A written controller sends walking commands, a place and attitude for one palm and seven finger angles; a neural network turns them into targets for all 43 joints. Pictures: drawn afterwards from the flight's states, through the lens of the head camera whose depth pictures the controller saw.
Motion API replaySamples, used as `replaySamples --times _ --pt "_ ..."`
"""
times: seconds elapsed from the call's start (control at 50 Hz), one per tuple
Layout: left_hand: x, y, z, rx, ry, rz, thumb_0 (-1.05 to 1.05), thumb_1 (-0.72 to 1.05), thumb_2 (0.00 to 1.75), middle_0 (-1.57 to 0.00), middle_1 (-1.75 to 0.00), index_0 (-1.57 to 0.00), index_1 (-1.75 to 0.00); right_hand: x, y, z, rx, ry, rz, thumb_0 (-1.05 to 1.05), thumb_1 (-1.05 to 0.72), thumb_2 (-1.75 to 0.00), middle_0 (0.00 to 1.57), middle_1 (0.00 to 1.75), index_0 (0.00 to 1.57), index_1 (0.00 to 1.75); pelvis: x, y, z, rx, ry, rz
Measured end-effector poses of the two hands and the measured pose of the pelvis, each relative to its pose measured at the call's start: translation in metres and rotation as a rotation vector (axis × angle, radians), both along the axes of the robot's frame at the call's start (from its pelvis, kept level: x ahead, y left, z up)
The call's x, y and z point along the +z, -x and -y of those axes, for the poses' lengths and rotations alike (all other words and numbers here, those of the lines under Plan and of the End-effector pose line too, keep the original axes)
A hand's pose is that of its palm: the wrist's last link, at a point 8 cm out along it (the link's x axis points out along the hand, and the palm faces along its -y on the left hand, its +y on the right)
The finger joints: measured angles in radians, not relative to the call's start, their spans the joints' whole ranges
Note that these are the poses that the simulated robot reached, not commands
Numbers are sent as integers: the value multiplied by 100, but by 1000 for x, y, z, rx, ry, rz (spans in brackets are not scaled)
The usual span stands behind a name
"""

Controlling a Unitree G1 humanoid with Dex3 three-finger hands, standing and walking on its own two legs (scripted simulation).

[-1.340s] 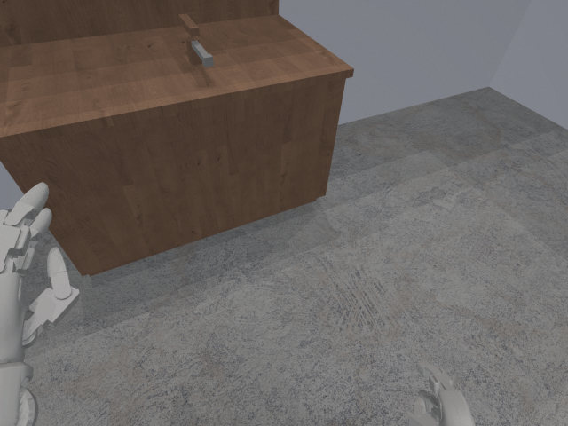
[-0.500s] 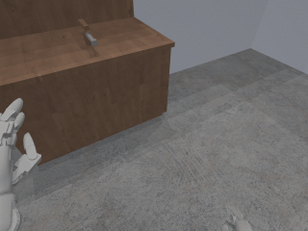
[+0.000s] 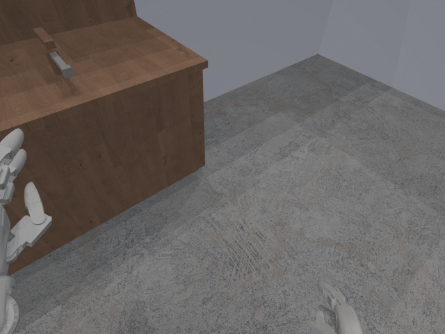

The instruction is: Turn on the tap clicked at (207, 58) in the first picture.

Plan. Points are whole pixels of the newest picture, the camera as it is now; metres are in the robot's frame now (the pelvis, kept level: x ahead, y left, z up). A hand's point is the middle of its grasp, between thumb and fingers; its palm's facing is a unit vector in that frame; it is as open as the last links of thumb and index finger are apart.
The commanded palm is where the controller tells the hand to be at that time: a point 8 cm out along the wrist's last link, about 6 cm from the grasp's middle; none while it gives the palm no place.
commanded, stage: walk to a spot facing it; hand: left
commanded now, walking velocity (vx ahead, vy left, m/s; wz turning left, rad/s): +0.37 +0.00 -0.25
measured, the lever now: (67, 71) +0.83 +0.54 +0.04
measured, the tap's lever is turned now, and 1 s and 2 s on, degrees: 0 0 0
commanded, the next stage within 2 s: turn to face it in 0.48 s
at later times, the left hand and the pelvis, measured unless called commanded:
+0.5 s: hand (160, 128) +0.39 +0.13 +0.19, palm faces +0.32 -0.80 -0.51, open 7.5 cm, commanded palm +0.33 +0.19 +0.19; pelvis +0.17 -0.09 +0.01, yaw +0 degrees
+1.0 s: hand (152, 114) +0.42 +0.15 +0.20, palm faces +0.59 -0.66 -0.47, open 7.5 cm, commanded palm +0.37 +0.18 +0.19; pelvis +0.27 -0.13 -0.01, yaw +11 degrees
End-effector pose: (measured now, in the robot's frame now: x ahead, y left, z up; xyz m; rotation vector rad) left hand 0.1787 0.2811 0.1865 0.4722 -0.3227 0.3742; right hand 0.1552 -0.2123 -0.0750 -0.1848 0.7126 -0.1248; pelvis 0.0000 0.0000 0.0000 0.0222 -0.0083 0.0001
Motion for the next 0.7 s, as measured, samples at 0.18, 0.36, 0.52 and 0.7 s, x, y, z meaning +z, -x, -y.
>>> replaySamples --times 0.18,0.36,0.52,0.7 --pt "17 -73 54 -38 -119 -13 2 89 89 -21 -30 -20 -30 -27 -43 21 -15 -100 -58 1 -90 -90 20 30 21 30 -4 -68 41 -38 20 -7" --pt "-4 -144 101 -63 -69 -77 2 89 89 -21 -30 -21 -30 -41 -100 110 -63 -4 -170 1 -90 -90 20 30 21 30 -8 -120 78 -28 9 -2" --pt "26 -178 109 -88 -146 -20 2 88 89 -22 -30 -21 -30 -2 -156 144 -81 96 -144 1 -91 -90 20 30 20 30 7 -174 92 13 -7 -15" --pt "7 -217 71 36 -67 81 1 89 89 -21 -30 -21 -30 -8 -243 109 -34 84 -40 1 -91 -90 20 30 20 30 -15 -235 78 50 -16 21"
